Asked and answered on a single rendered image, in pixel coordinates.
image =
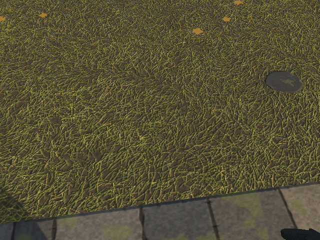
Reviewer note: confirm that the right robot hand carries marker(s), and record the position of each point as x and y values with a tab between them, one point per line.
300	234

